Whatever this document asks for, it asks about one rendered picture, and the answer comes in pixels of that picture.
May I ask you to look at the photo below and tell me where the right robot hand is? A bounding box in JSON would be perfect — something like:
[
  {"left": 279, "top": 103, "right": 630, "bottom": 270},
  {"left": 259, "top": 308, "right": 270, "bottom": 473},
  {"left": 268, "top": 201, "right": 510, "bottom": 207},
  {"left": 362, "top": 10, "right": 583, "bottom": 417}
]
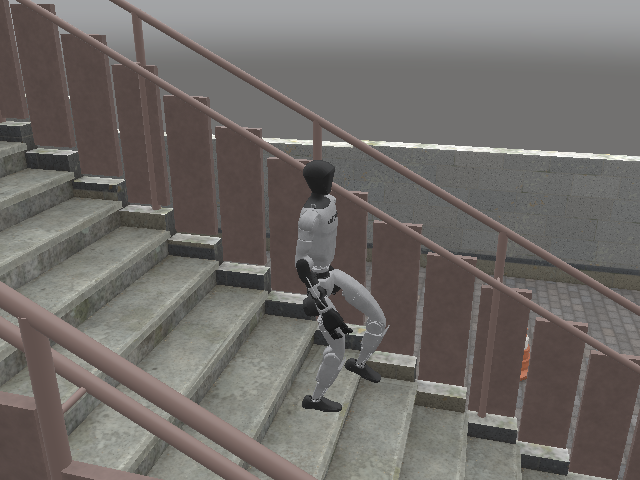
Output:
[{"left": 321, "top": 308, "right": 353, "bottom": 340}]

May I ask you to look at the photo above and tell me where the robot right upper arm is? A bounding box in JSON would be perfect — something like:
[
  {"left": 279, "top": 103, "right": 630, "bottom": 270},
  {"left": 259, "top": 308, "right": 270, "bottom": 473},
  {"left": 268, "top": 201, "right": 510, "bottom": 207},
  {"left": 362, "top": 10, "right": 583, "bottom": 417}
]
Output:
[{"left": 295, "top": 210, "right": 319, "bottom": 270}]

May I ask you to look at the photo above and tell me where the humanoid robot head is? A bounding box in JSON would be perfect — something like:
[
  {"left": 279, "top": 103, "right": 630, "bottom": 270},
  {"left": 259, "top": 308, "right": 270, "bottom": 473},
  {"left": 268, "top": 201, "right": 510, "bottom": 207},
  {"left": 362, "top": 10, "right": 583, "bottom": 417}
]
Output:
[{"left": 303, "top": 160, "right": 335, "bottom": 209}]

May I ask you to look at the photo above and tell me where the right robot forearm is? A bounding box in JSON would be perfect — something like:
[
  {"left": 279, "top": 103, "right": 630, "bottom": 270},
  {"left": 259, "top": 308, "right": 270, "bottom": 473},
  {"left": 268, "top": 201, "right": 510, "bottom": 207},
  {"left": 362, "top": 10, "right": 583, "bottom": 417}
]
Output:
[{"left": 296, "top": 259, "right": 333, "bottom": 313}]

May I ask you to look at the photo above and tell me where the robot torso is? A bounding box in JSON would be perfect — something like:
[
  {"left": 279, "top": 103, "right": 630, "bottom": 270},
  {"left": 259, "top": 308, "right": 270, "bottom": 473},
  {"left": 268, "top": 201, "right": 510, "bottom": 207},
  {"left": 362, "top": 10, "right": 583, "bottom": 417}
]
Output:
[{"left": 300, "top": 195, "right": 338, "bottom": 297}]

